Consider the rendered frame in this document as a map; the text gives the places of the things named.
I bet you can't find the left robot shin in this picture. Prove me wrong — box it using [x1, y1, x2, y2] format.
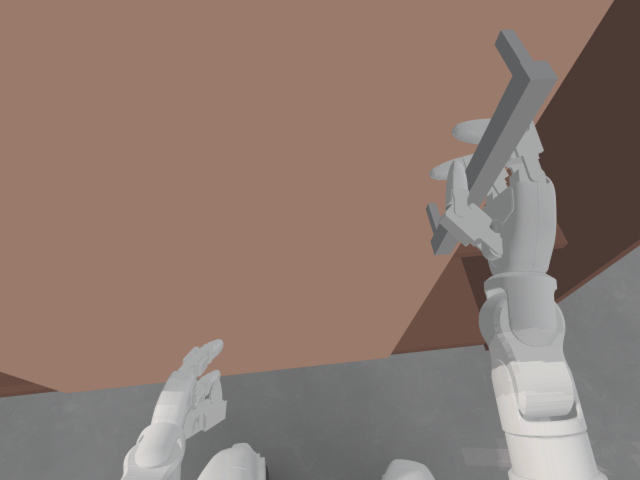
[231, 443, 253, 450]

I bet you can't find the robot right forearm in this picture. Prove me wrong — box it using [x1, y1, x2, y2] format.
[479, 272, 608, 480]

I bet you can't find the robot right thigh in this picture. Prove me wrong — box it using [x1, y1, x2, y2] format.
[381, 459, 435, 480]

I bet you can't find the handle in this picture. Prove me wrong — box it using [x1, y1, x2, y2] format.
[426, 29, 558, 255]

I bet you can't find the robot right hand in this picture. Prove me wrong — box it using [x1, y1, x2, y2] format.
[429, 119, 556, 275]

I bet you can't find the robot left forearm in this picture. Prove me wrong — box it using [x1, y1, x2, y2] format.
[121, 422, 186, 480]

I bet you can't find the robot left hand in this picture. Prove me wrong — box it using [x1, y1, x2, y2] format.
[151, 339, 227, 439]

